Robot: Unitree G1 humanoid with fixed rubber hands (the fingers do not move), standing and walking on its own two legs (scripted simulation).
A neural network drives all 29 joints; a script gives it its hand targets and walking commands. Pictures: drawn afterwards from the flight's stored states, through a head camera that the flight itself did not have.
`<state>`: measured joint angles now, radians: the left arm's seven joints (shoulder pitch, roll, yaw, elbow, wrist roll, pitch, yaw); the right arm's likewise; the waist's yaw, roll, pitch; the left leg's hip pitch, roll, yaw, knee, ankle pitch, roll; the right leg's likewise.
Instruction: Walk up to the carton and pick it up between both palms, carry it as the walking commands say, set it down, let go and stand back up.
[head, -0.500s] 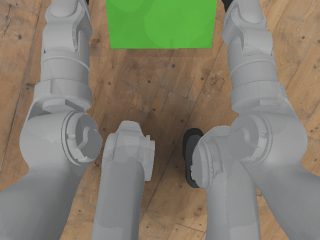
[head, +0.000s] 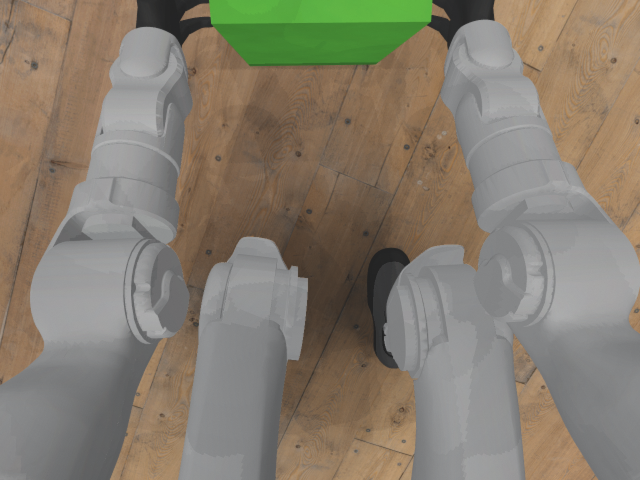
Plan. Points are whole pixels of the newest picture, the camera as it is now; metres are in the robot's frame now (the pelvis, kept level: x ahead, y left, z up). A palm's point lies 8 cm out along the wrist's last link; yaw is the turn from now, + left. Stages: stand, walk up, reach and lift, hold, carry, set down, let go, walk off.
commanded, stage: set down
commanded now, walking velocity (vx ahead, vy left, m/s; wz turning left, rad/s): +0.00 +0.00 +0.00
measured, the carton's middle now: out of the picture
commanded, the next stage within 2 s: let go in 1.56 s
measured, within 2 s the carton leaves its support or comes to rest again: neither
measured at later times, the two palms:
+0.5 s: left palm out of the picture +0.53 +0.19 -0.13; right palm out of the picture +0.53 -0.13 -0.14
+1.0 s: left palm out of the picture +0.53 +0.21 +0.03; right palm out of the picture +0.54 -0.13 +0.02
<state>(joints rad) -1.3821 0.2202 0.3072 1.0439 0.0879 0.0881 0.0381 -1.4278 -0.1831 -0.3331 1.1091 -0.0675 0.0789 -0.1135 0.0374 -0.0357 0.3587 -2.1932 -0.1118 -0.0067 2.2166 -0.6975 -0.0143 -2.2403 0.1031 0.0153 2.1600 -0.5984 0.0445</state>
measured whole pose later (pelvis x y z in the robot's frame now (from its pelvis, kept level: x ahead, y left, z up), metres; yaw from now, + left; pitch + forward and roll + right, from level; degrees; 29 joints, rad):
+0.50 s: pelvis -0.02 +0.00 +0.04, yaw +0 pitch +32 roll +0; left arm -1.49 0.37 0.15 0.93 -0.17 0.16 0.09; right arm -1.46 -0.28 -0.15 0.87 0.14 0.17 -0.19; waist 0.03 -0.01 0.53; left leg -2.01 -0.10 0.00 2.09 -0.64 -0.01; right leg -2.05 0.10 0.03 2.04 -0.54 0.04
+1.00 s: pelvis -0.02 +0.00 +0.16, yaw +1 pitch +31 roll +0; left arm -1.42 0.36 0.18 0.82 -0.14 0.26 0.08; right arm -1.38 -0.26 -0.19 0.74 0.10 0.29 -0.20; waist 0.04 -0.01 0.48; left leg -1.66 -0.10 -0.03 1.66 -0.54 -0.01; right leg -1.69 0.09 0.05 1.62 -0.47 0.02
